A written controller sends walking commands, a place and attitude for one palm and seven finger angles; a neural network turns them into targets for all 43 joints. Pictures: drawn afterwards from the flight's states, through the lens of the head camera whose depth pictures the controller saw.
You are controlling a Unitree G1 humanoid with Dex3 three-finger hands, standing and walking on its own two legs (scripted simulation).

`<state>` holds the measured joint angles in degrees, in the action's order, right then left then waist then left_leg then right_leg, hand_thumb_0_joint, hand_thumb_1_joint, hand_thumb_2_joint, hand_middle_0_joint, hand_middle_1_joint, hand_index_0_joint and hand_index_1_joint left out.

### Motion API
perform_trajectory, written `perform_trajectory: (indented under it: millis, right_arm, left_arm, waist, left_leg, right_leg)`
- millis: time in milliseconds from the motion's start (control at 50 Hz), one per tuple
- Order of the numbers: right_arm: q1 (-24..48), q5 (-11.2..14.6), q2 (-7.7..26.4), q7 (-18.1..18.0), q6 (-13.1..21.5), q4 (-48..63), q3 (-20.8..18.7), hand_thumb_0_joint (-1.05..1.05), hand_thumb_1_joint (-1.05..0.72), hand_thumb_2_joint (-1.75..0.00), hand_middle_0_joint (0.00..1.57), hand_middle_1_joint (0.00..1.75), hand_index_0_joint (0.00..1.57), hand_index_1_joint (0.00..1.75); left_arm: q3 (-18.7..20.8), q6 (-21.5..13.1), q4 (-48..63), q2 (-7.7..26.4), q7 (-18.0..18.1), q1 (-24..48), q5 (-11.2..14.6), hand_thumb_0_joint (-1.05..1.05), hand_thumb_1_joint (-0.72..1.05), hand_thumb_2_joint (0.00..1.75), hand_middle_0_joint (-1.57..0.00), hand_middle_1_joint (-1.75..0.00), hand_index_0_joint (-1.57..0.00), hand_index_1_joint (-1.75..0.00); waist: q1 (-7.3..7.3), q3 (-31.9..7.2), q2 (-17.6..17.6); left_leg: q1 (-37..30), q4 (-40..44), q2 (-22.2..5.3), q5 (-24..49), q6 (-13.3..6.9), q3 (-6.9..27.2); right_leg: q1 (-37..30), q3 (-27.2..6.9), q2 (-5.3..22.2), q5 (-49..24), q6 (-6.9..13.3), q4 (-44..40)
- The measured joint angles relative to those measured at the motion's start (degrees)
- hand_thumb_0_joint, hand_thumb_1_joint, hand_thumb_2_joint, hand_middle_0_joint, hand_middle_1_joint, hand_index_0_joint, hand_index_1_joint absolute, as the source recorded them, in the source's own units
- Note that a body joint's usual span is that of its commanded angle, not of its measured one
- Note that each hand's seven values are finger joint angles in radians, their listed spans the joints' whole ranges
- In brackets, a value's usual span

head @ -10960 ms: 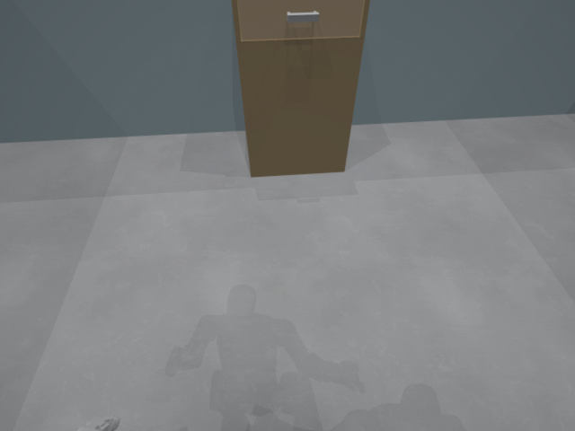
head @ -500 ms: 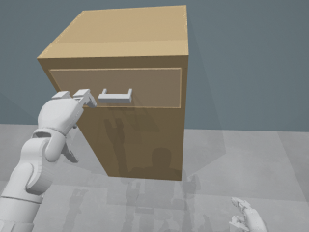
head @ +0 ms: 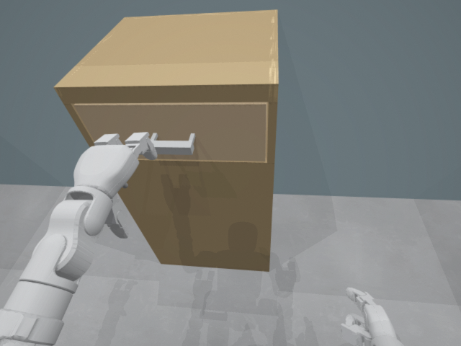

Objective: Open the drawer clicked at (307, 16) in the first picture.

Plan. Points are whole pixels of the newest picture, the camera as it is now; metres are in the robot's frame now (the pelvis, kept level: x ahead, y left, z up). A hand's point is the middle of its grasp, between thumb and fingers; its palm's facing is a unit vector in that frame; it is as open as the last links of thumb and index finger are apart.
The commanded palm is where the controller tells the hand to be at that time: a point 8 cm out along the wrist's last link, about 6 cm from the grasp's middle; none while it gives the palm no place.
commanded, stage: move the hooked fingers above the handle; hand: left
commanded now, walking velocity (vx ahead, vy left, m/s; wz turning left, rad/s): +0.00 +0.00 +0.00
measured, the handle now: (171, 142) +0.55 +0.23 +0.03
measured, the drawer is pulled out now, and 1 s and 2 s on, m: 0.00 0.00 0.00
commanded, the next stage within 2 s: none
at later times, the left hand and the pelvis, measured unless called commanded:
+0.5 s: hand (142, 162) +0.40 +0.22 +0.11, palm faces +0.05 -0.08 -1.00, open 13.8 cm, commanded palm +0.37 +0.23 +0.17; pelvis +0.02 +0.00 +0.00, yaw -1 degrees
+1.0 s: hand (155, 149) +0.45 +0.22 +0.10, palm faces +0.00 -0.05 -1.00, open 13.8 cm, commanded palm +0.43 +0.23 +0.16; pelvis +0.03 +0.00 -0.01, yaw -1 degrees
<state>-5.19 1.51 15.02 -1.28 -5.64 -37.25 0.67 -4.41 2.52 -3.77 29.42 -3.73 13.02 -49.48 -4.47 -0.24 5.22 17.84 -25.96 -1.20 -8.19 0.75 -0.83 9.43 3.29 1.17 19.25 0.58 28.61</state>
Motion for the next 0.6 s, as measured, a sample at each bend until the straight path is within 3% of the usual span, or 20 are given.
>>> perform_trajectory:
  millis: [220, 320, 420, 600]
  right_arm:
    - [-2.3, 0.3, 0.2, -0.1, -1.1, -0.3, -0.5, 0.01, -0.91, -0.90, 0.20, 0.30, 0.20, 0.30]
    - [-3.9, 0.2, 0.8, -0.1, -1.5, -0.3, -1.4, 0.01, -0.91, -0.90, 0.20, 0.30, 0.20, 0.30]
    - [-4.6, 0.3, 0.8, -0.1, -1.8, -0.9, -1.9, 0.01, -0.91, -0.90, 0.20, 0.30, 0.20, 0.30]
    - [-5.6, 0.7, 0.4, 0.0, -2.6, -0.9, -2.1, 0.01, -0.91, -0.90, 0.20, 0.30, 0.20, 0.30]
  left_arm:
    - [0.9, 1.3, -7.6, 0.5, 0.5, 5.6, -1.0, 0.00, -0.49, 0.30, -0.32, -1.20, -0.31, -1.20]
    - [0.3, -0.1, -7.5, 0.1, 0.3, 5.9, -1.0, 0.00, -0.49, 0.30, -0.32, -1.20, -0.31, -1.20]
    - [0.4, -1.2, -9.3, -0.7, 2.4, 6.9, -1.3, 0.00, -0.49, 0.30, -0.32, -1.20, -0.31, -1.20]
    - [0.3, 1.6, -15.6, -0.2, 3.3, 11.1, -2.3, 0.00, -0.49, 0.30, -0.32, -1.20, -0.31, -1.20]
  waist:
    - [1.10, -0.8, -0.8]
    - [1.67, -1.0, -0.8]
    - [2.21, -1.4, -1.1]
    - [3.12, -2.3, -1.3]
  left_leg:
    - [2.0, -1.4, -0.2, -1.2, 0.1, -0.3]
    - [3.1, -2.4, -0.1, -2.0, -0.1, -0.6]
    - [4.1, -3.3, -0.1, -2.7, -0.2, -1.1]
    - [5.8, -4.5, -0.3, -3.6, -0.2, -1.2]
  right_leg:
    - [1.9, -0.3, -0.1, 0.8, 0.1, 0.9]
    - [3.0, -0.6, 0.1, 1.4, -0.1, 1.6]
    - [4.1, -1.2, 0.1, 1.9, -0.2, 2.5]
    - [5.7, -1.4, 0.0, 2.7, -0.2, 3.5]
